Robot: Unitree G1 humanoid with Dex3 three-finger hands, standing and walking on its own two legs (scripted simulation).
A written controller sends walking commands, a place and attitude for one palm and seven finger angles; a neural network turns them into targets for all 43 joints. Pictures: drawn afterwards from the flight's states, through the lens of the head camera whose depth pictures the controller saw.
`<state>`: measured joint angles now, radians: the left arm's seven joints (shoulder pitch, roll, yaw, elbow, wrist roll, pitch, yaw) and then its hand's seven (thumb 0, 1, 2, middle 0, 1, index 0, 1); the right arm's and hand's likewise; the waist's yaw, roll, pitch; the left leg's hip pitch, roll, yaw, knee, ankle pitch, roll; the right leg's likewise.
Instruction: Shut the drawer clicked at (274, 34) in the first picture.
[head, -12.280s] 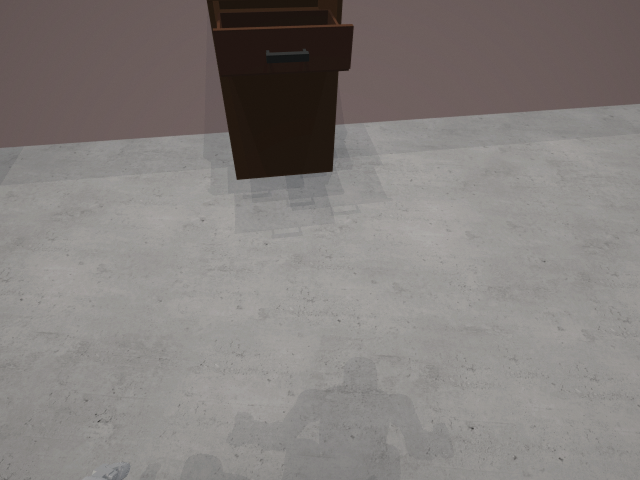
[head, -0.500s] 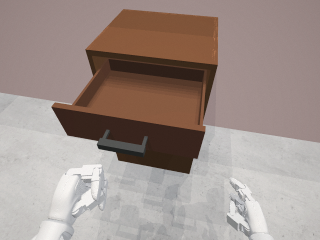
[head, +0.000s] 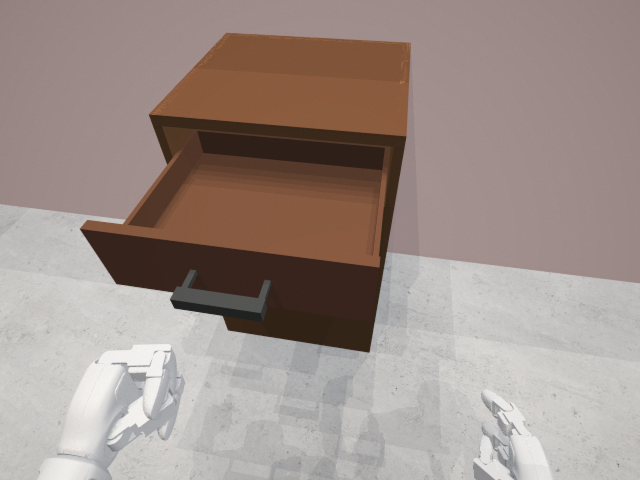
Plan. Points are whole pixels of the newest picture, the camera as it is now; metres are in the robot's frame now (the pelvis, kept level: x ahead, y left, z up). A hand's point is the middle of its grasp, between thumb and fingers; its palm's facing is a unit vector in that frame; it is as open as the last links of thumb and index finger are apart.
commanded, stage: raise the hand and make a fist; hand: left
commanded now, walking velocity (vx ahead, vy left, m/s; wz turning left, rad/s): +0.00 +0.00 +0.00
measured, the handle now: (224, 292) +0.38 +0.17 +0.00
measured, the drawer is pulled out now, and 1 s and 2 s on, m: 0.29 0.29 0.28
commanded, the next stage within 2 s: bring the fist close to the handle in 0.06 s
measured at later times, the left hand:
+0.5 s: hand (182, 390) +0.21 +0.17 +0.06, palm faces -0.10 -0.99 -0.05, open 3.3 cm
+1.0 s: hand (215, 364) +0.26 +0.15 +0.02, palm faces -0.13 -0.99 -0.04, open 3.3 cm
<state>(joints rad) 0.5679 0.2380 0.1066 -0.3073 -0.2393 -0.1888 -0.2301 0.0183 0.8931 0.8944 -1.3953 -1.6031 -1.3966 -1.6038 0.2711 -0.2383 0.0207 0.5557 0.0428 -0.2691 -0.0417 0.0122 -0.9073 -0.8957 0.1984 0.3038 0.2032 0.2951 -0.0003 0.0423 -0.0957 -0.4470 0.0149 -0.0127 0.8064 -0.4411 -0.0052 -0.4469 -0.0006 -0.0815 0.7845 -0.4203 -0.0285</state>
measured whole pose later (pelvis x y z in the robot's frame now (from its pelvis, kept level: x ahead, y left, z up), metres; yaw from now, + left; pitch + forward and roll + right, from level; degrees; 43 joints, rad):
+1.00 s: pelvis -0.02 +0.02 -0.03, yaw -1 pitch +13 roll -1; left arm 0.14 0.19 0.07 0.13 -0.19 -0.36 -0.21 0.02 0.90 0.89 -1.40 -1.60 -1.40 -1.60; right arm 0.24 -0.24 0.03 0.56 0.01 -0.23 -0.01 0.01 -0.91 -0.90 0.20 0.30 0.20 0.30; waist -0.03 0.03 -0.10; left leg -0.75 0.00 0.00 1.01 -0.49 0.02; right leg -0.75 -0.02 -0.06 0.98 -0.47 -0.01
